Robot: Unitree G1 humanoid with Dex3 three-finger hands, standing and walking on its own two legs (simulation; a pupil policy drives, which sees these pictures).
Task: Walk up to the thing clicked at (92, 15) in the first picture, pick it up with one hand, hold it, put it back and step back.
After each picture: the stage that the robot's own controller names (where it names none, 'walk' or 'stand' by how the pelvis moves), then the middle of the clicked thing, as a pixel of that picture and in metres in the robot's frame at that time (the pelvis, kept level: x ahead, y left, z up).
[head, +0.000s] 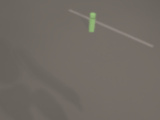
stand; (92, 22) +1.73 -0.17 -0.66
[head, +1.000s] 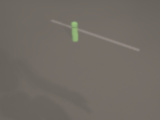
walk; (74, 32) +1.60 +0.13 -0.64
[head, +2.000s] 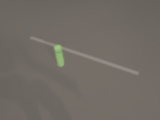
walk; (59, 56) +1.10 +0.26 -0.65
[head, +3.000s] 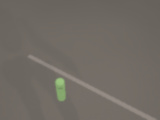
walk; (60, 90) +0.68 +0.17 -0.63
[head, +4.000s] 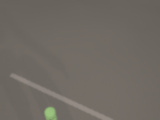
stand; (51, 118) +0.44 +0.17 -0.63
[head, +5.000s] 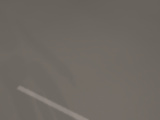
stand; out of the picture +0.40 +0.17 -0.65
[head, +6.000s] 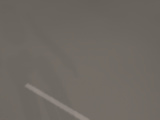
stand; out of the picture +0.39 +0.13 -0.66
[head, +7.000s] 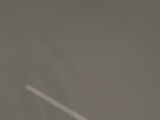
stand; out of the picture +0.39 +0.13 -0.66
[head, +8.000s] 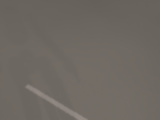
stand; out of the picture +0.38 +0.14 -0.66
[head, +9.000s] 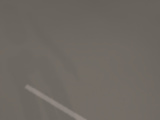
stand; out of the picture +0.38 +0.14 -0.66
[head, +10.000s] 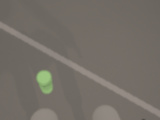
go down; (45, 83) +0.43 +0.14 -0.43
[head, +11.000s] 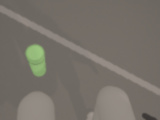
go down; (37, 62) +0.48 +0.15 -0.29
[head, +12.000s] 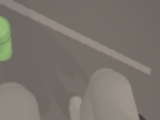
close in; out of the picture +0.47 +0.19 -0.19
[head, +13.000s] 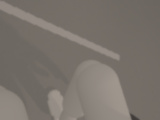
close; out of the picture +0.47 +0.21 -0.17
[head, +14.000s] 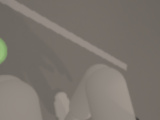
lift; out of the picture +0.38 +0.20 -0.15
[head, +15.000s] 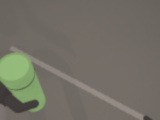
lift; (27, 88) +0.31 +0.16 +0.04
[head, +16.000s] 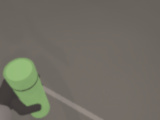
hold; (31, 93) +0.30 +0.16 +0.06
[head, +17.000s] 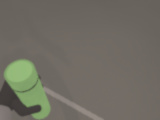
hold; (32, 94) +0.30 +0.16 +0.05
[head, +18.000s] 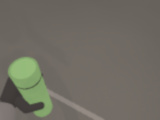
crouch; (35, 91) +0.31 +0.15 +0.05
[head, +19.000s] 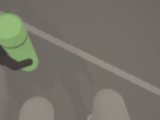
crouch; (20, 49) +0.45 +0.15 -0.03
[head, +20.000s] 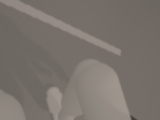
lower; out of the picture +0.46 +0.23 -0.18
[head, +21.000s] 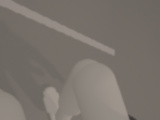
lower; out of the picture +0.46 +0.23 -0.17
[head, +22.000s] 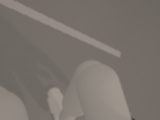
lower; out of the picture +0.45 +0.22 -0.17
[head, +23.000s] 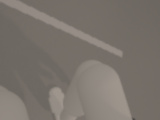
lower; out of the picture +0.45 +0.22 -0.17
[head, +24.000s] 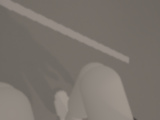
loosen; out of the picture +0.43 +0.19 -0.15
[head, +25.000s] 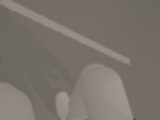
withdraw; out of the picture +0.44 +0.19 -0.18
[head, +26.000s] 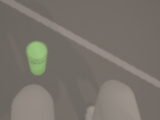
walk; (37, 60) +0.45 +0.15 -0.24
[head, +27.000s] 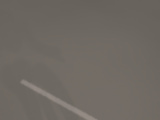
stand; out of the picture +0.37 +0.11 -0.59
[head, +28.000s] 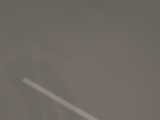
stand; out of the picture +0.37 +0.12 -0.60
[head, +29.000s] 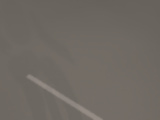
stand; out of the picture +0.37 +0.11 -0.61
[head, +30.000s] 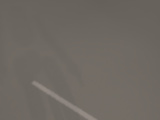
walk; out of the picture +0.38 +0.11 -0.66
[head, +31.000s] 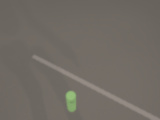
walk; (71, 102) +0.50 +0.08 -0.64
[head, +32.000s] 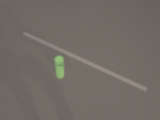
walk; (59, 67) +0.79 +0.14 -0.63
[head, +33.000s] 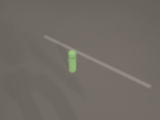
stand; (72, 61) +1.04 +0.09 -0.64
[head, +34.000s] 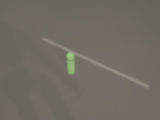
stand; (70, 63) +1.03 +0.10 -0.66
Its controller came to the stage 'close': yes
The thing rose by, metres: 0.70
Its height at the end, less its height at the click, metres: +0.00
